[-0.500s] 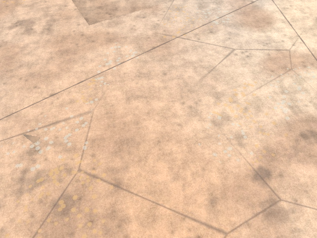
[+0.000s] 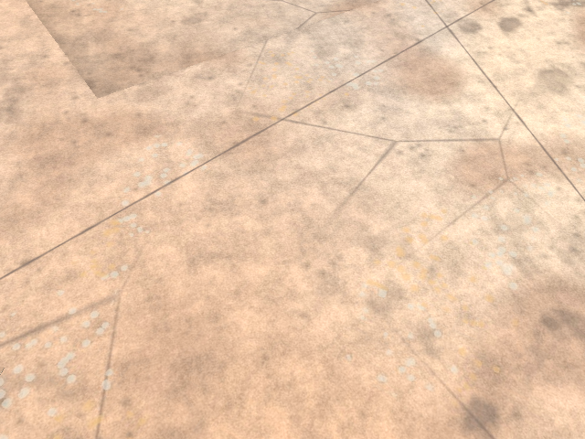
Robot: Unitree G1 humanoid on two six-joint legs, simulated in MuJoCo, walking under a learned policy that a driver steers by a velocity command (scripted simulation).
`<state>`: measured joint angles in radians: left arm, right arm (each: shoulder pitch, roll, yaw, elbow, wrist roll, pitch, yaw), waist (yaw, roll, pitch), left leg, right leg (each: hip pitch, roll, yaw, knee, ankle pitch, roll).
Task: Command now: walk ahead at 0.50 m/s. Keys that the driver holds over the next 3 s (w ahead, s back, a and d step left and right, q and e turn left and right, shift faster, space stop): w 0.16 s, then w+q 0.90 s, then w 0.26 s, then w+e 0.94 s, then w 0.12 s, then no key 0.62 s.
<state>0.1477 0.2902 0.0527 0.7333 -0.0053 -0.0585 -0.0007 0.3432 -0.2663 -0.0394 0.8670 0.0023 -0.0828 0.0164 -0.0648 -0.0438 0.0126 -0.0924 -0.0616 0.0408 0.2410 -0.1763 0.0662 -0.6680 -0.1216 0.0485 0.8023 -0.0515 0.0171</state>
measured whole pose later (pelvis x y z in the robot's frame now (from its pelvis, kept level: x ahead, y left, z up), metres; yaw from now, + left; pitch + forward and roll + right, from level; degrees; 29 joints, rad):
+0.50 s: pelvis +0.27 -0.07 +0.00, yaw +8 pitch +0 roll -2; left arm 0.30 0.25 0.07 0.85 0.02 -0.10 -0.01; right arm 0.21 -0.31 -0.07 0.83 0.03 -0.03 0.00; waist 0.04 0.05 0.03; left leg -0.68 0.11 -0.08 1.00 -0.12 0.00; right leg -0.08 0.03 -0.17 0.27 -0.19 -0.05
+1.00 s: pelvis +0.53 +0.05 +0.00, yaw +25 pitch +1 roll -1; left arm 0.08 0.30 0.06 0.75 0.01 -0.10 0.00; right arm 0.31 -0.27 -0.07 0.75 0.01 -0.05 0.01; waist -0.04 -0.03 0.05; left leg -0.20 -0.11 -0.07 0.36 -0.17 0.11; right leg -0.62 -0.10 0.07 0.95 -0.24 0.04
